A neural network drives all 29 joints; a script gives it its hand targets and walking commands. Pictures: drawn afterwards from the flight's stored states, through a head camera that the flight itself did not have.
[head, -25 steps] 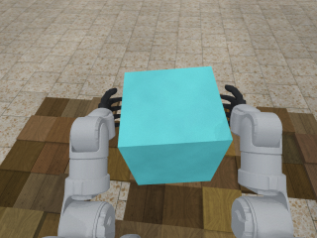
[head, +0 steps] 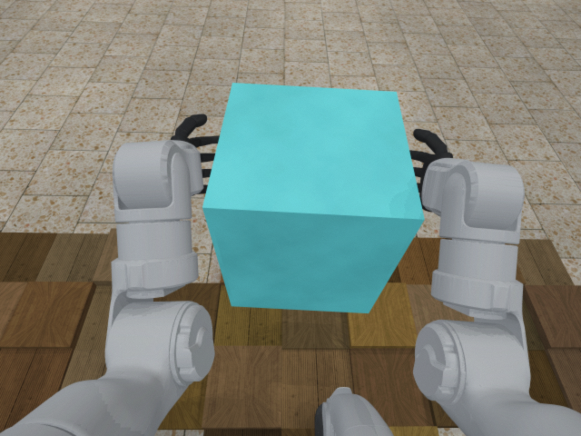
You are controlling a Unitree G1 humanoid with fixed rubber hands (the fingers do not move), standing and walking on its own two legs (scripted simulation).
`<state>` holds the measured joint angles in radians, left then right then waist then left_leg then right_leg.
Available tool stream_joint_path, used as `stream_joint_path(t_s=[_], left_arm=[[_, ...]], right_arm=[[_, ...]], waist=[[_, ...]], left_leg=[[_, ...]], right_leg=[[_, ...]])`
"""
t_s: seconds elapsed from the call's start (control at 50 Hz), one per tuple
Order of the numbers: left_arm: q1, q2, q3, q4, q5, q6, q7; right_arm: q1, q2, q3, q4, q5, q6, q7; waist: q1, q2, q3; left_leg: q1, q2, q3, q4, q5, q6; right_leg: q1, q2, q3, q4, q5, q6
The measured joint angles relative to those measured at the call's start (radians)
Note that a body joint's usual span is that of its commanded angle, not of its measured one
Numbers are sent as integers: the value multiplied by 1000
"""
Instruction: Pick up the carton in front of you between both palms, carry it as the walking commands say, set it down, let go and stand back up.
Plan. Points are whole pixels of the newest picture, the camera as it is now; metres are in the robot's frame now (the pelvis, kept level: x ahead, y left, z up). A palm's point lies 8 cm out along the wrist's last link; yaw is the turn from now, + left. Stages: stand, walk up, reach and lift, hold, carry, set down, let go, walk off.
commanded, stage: carry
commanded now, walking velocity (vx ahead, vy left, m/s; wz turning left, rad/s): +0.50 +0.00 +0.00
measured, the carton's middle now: (306, 208) +0.39 -0.03 +0.08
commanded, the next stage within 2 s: none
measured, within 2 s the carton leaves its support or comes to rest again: neither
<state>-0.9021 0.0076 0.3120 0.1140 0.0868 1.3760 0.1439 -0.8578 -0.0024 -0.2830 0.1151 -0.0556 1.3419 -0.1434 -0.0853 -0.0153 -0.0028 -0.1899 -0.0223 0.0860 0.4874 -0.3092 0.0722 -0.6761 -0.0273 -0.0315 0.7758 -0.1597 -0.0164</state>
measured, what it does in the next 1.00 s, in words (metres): goes down: right foot, then left foot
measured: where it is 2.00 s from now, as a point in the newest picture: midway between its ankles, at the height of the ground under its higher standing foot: (281, 173)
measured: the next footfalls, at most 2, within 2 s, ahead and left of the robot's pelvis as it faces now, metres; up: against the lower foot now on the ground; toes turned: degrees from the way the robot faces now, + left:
right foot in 0.12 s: +0.26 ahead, -0.09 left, -0.02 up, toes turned -3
left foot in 0.54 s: +0.58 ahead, +0.04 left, -0.03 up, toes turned +3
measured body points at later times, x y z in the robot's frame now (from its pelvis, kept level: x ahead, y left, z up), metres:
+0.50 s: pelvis +0.37 -0.03 -0.04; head +0.42 -0.04 +0.41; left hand +0.73 +0.14 +0.07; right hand +0.75 -0.17 +0.06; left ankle +0.52 +0.07 -0.73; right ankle +0.23 -0.09 -0.76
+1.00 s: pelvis +0.70 -0.04 -0.04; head +0.70 -0.04 +0.41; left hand +1.05 +0.09 +0.07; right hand +1.04 -0.21 +0.07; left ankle +0.55 +0.04 -0.76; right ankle +0.85 -0.13 -0.76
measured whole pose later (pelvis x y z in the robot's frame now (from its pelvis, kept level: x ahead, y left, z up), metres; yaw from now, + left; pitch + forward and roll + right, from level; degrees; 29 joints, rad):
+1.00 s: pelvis +0.70 -0.04 -0.04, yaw +0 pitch +4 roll +0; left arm -0.47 -0.08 0.20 -0.09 0.11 1.19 0.10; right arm -0.52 0.05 -0.18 0.00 -0.04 1.16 -0.13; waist -0.06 0.00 -0.10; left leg -0.07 -0.03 0.07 0.49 -0.48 0.05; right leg -0.57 -0.01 -0.14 0.52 0.00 -0.05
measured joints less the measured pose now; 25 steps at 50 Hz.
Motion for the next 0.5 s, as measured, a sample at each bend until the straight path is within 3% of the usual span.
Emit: stream_joint_path(t_s=[0.06,0.1,0.12,0.18,0.24,0.32,0.38,0.5], left_arm=[[22,-11,9,-45,6,-10,-3],[24,-20,2,-48,12,-22,-7],[17,-24,-5,-40,16,-29,-8],[17,-27,-26,0,25,-79,-19],[77,-31,-32,21,14,-83,-21],[171,-41,-50,-20,-9,-102,-18],[226,-51,-60,-65,-18,-131,-15],[261,-54,-73,-105,-33,-184,-14]], right_arm=[[18,10,7,-29,1,-19,-1],[27,2,7,-46,6,-22,-1],[24,-9,6,-47,12,-21,0],[-3,-38,4,-4,16,-44,4],[34,-14,5,20,-8,-36,4],[98,18,12,-15,-31,-40,5],[144,35,20,-57,-34,-66,6],[207,48,40,-126,-32,-119,8]], waist=[[4,-15,14],[24,-24,17],[38,-28,6],[91,49,20],[116,39,22],[138,24,34],[151,15,39],[150,12,12]], left_leg=[[63,-4,18,43,31,-5],[60,3,40,183,134,-11],[33,0,32,297,102,-9],[-161,4,-86,682,-116,-14],[-343,11,-98,819,-121,-16],[-524,51,-78,773,-111,-34],[-588,59,-60,619,-75,-39],[-514,7,-1,207,239,-9]], right_leg=[[68,12,-19,-222,203,-20],[170,21,-47,-353,328,-36],[220,20,-51,-373,313,-47],[204,83,-69,-236,82,-102],[235,90,-67,-208,37,-117],[312,88,-57,-219,-57,-113],[381,79,-42,-245,-105,-107],[523,68,-30,-238,-238,-84]])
